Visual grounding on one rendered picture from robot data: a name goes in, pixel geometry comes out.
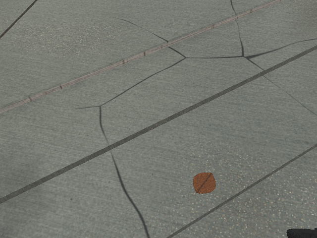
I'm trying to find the robot right hand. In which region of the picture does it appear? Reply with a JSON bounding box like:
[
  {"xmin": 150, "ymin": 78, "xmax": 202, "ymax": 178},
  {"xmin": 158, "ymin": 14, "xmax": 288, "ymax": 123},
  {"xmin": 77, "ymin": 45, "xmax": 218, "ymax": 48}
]
[{"xmin": 286, "ymin": 228, "xmax": 317, "ymax": 238}]

